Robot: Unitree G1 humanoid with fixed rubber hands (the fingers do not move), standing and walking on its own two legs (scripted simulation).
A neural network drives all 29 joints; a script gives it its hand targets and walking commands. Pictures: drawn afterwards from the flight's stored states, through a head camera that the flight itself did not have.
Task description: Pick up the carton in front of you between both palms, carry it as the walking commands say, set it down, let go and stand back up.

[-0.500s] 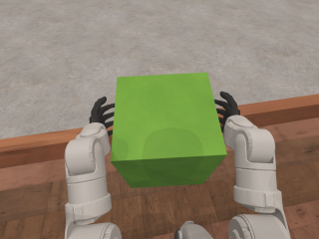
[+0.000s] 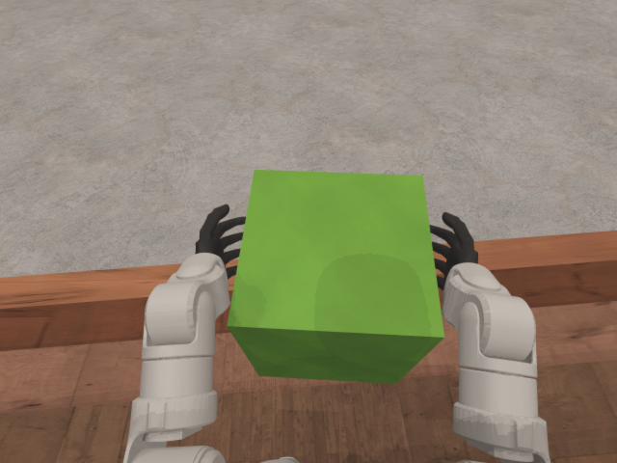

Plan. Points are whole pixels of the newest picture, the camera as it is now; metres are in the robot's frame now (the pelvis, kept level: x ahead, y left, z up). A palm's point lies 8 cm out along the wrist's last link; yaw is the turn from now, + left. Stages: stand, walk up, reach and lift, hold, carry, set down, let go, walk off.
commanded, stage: carry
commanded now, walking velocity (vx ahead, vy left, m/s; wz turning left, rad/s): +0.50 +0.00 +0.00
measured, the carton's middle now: (332, 286) +0.34 +0.01 +0.02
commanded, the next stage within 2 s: none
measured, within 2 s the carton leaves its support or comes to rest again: neither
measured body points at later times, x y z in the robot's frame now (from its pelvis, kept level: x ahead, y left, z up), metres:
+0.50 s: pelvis +0.40 -0.03 -0.18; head +0.38 -0.01 +0.27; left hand +0.70 +0.17 -0.09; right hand +0.74 -0.13 -0.08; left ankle +0.28 +0.08 -0.73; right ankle +0.41 -0.07 -0.88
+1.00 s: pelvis +0.78 +0.01 -0.34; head +0.79 +0.01 +0.11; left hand +1.11 +0.14 -0.29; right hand +1.10 -0.16 -0.28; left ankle +0.70 +0.06 -1.02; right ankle +0.88 -0.12 -1.00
